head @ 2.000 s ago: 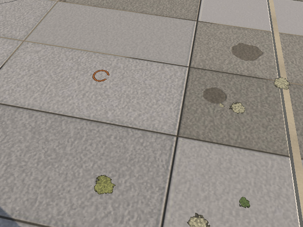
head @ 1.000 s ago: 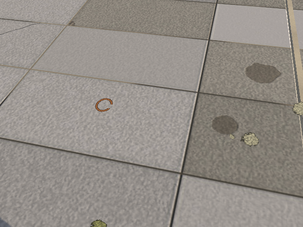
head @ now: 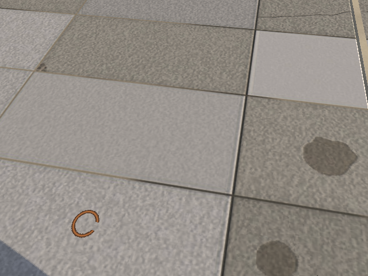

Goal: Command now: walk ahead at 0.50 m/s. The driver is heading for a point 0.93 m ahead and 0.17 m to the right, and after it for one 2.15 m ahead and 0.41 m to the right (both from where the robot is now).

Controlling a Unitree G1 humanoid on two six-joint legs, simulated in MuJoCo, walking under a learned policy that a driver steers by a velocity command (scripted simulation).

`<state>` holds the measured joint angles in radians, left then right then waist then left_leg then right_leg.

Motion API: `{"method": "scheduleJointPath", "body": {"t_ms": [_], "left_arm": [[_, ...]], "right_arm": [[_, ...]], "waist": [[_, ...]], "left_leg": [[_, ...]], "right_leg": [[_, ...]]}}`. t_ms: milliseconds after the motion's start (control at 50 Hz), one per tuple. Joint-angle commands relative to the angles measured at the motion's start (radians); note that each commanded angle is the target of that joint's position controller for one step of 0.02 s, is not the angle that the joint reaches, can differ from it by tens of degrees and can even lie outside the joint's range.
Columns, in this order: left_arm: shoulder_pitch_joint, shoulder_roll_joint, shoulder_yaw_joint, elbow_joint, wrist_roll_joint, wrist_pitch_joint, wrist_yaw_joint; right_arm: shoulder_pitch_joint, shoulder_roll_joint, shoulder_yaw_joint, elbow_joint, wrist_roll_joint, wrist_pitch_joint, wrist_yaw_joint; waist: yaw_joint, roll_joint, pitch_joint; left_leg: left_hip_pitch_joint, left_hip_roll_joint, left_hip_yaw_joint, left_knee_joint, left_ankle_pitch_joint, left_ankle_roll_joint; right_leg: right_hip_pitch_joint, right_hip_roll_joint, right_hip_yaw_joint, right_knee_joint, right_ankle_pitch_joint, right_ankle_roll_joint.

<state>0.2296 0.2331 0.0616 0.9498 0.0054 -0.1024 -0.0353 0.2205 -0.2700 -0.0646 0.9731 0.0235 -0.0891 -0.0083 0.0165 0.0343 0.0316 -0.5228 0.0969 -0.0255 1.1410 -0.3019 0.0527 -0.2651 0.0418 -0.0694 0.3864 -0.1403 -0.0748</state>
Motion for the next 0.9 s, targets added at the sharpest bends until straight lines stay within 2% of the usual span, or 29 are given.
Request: {"method": "scheduleJointPath", "body": {"t_ms": [20, 80, 180, 260, 300, 320, 340, 360, 380, 400, 420, 440, 460, 480, 500, 520, 540, 560, 600, 680, 740, 820, 860, 880, 900], "left_arm": [[0.005, 0.126, 0.022, -0.036, 0.001, -0.02, 0.01], [0.059, 0.142, 0.024, -0.017, -0.002, -0.012, 0.03], [0.135, 0.15, 0.022, 0.01, -0.013, -0.004, 0.043], [0.2, 0.156, 0.028, 0.046, -0.018, 0.014, 0.046], [0.209, 0.163, 0.034, 0.055, -0.022, 0.024, 0.05], [0.201, 0.168, 0.036, 0.055, -0.024, 0.029, 0.052], [0.18, 0.179, 0.04, 0.049, -0.025, 0.032, 0.052], [0.15, 0.183, 0.04, 0.04, -0.027, 0.037, 0.052], [0.132, 0.157, 0.029, 0.027, -0.022, 0.037, 0.05], [0.145, 0.112, 0.009, -0.003, 0.001, 0.035, 0.049], [0.279, -0.012, -0.02, 0.004, -0.024, 0.014, 0.042], [0.201, 0.117, 0.01, 0.012, -0.05, 0.0, 0.042], [0.116, 0.151, 0.022, -0.017, -0.061, -0.005, 0.044], [0.08, 0.139, 0.024, -0.021, -0.057, -0.001, 0.051], [0.068, 0.126, 0.032, -0.02, -0.045, 0.009, 0.056], [0.096, 0.101, 0.034, -0.018, -0.044, 0.023, 0.054], [0.11, 0.077, 0.034, -0.017, -0.046, 0.036, 0.052], [0.107, 0.063, 0.034, -0.023, -0.048, 0.048, 0.051], [0.061, 0.063, 0.038, -0.05, -0.041, 0.062, 0.052], [-0.032, 0.061, 0.038, -0.093, -0.03, 0.059, 0.036], [-0.143, 0.045, 0.024, -0.135, -0.025, 0.055, 0.016], [-0.254, 0.04, 0.013, -0.202, -0.027, 0.056, -0.011], [-0.252, 0.06, 0.02, -0.227, -0.03, 0.059, -0.023], [-0.226, 0.081, 0.03, -0.233, -0.031, 0.061, -0.026], [-0.159, 0.109, 0.044, -0.226, -0.034, 0.063, -0.027]], "right_arm": [[0.052, -0.045, -0.017, -0.034, -0.008, 0.015, -0.007], [-0.061, -0.049, -0.022, -0.073, -0.018, 0.014, -0.006], [-0.221, -0.023, -0.009, -0.117, -0.011, 0.004, 0.011], [-0.321, -0.023, 0.001, -0.158, -0.003, -0.006, 0.034], [-0.339, -0.036, 0.0, -0.177, -0.001, -0.014, 0.045], [-0.319, -0.05, -0.005, -0.177, 0.0, -0.018, 0.048], [-0.27, -0.072, -0.014, -0.168, -0.001, -0.023, 0.048], [-0.164, -0.101, -0.031, -0.14, -0.003, -0.027, 0.044], [0.018, -0.158, -0.058, -0.088, -0.009, -0.029, 0.035], [0.201, -0.242, -0.077, -0.06, -0.025, -0.026, 0.021], [0.213, -0.26, -0.075, -0.044, -0.03, -0.022, 0.029], [0.176, -0.156, -0.049, -0.056, -0.021, -0.023, 0.028], [0.094, -0.11, -0.035, -0.07, -0.017, -0.025, 0.024], [0.019, -0.085, -0.025, -0.081, -0.021, -0.028, 0.025], [-0.026, -0.057, -0.018, -0.08, -0.027, -0.031, 0.027], [-0.043, -0.046, -0.015, -0.075, -0.039, -0.033, 0.027], [-0.046, -0.04, -0.016, -0.068, -0.04, -0.035, 0.026], [-0.043, -0.048, -0.018, -0.061, -0.039, -0.037, 0.023], [-0.031, -0.076, -0.027, -0.052, -0.04, -0.039, 0.011], [-0.002, -0.101, -0.034, -0.044, -0.044, -0.031, -0.009], [0.033, -0.12, -0.038, -0.043, -0.034, -0.022, -0.018], [0.103, -0.142, -0.047, -0.027, -0.019, 0.004, -0.02], [0.089, -0.164, -0.054, -0.036, -0.01, 0.018, -0.021], [0.076, -0.181, -0.059, -0.043, -0.006, 0.024, -0.024], [0.061, -0.197, -0.063, -0.051, -0.002, 0.032, -0.026]], "waist": [[-0.037, -0.101, -0.043], [-0.012, -0.086, -0.01], [0.037, -0.093, 0.032], [0.065, -0.089, 0.068], [0.054, -0.096, 0.069], [0.034, -0.104, 0.057], [0.001, -0.12, 0.027], [-0.062, -0.127, -0.035], [-0.139, -0.108, -0.155], [-0.181, 0.039, -0.327], [-0.101, 0.296, -0.444], [-0.133, 0.163, -0.353], [-0.119, 0.118, -0.214], [-0.084, 0.036, -0.145], [-0.058, 0.031, -0.088], [-0.027, 0.064, -0.074], [-0.015, 0.069, -0.062], [-0.006, 0.061, -0.044], [-0.002, 0.036, -0.014], [-0.017, 0.015, 0.014], [-0.054, -0.001, 0.044], [-0.088, -0.004, 0.078], [-0.062, 0.021, 0.058], [-0.036, 0.044, 0.026], [0.008, 0.065, -0.02]], "left_leg": [[-0.101, 0.064, -0.033, -0.072, 0.103, -0.013], [-0.193, 0.063, -0.029, -0.241, 0.252, -0.038], [-0.161, 0.017, 0.015, -0.496, 0.423, -0.041], [-0.196, -0.003, 0.024, -0.59, 0.368, -0.024], [-0.178, -0.013, 0.02, -0.622, 0.3, -0.003], [-0.131, -0.025, 0.022, -0.641, 0.265, 0.006], [-0.04, -0.051, 0.038, -0.652, 0.232, 0.017], [0.122, -0.086, 0.066, -0.675, 0.236, 0.034], [0.4, -0.064, 0.045, -0.647, 0.27, 0.067], [0.718, 0.161, -0.205, -0.626, 0.259, 0.125], [0.965, 0.35, -0.648, -0.775, 0.085, 0.261], [0.88, 0.306, -0.611, -0.823, -0.015, 0.213], [0.741, 0.279, -0.446, -0.842, 0.014, 0.162], [0.592, 0.245, -0.337, -0.878, 0.086, 0.138], [0.483, 0.209, -0.242, -0.917, 0.133, 0.122], [0.415, 0.188, -0.175, -0.948, 0.161, 0.112], [0.382, 0.175, -0.128, -0.972, 0.181, 0.114], [0.36, 0.172, -0.082, -0.99, 0.216, 0.118], [0.353, 0.176, -0.018, -1.013, 0.275, 0.126], [0.399, 0.159, 0.101, -1.026, 0.348, 0.113], [0.438, 0.157, 0.173, -1.032, 0.366, 0.099], [0.588, 0.199, 0.222, -0.97, 0.457, 0.091], [0.631, 0.211, 0.25, -0.892, 0.671, 0.073], [0.644, 0.212, 0.263, -0.824, 0.847, 0.063], [0.643, 0.209, 0.272, -0.714, 0.998, 0.052]], "right_leg": [[0.085, -0.265, 0.247, -0.252, 0.139, -0.16], [0.132, -0.26, 0.208, -0.274, 0.17, -0.151], [0.173, -0.233, 0.135, -0.288, 0.137, -0.119], [0.302, -0.28, 0.131, -0.239, 0.174, -0.121], [0.349, -0.308, 0.15, -0.191, 0.239, -0.112], [0.358, -0.314, 0.161, -0.161, 0.294, -0.104], [0.354, -0.31, 0.165, -0.11, 0.414, -0.095], [0.327, -0.279, 0.149, 0.001, 0.564, -0.078], [0.213, -0.22, 0.115, 0.204, 0.557, -0.047], [-0.018, -0.13, 0.064, 0.542, 0.184, -0.006], [-0.357, 0.019, 0.126, 0.828, -0.452, 0.036], [-0.445, -0.042, 0.222, 0.93, -0.439, 0.027], [-0.491, -0.089, 0.194, 0.932, -0.342, 0.015], [-0.443, -0.138, 0.177, 0.895, -0.25, 0.018], [-0.403, -0.165, 0.175, 0.845, -0.194, 0.019], [-0.343, -0.188, 0.183, 0.82, -0.154, 0.017], [-0.321, -0.195, 0.178, 0.803, -0.14, 0.017], [-0.329, -0.201, 0.174, 0.788, -0.125, 0.019], [-0.39, -0.205, 0.179, 0.744, -0.057, 0.029], [-0.452, -0.191, 0.168, 0.55, 0.127, 0.046], [-0.439, -0.177, 0.096, 0.402, 0.203, 0.041], [-0.482, -0.155, 0.036, 0.295, 0.131, 0.015], [-0.42, -0.117, -0.008, 0.268, 0.042, -0.013], [-0.353, -0.082, -0.039, 0.27, -0.01, -0.032], [-0.255, -0.042, -0.065, 0.273, -0.06, -0.054]]}}
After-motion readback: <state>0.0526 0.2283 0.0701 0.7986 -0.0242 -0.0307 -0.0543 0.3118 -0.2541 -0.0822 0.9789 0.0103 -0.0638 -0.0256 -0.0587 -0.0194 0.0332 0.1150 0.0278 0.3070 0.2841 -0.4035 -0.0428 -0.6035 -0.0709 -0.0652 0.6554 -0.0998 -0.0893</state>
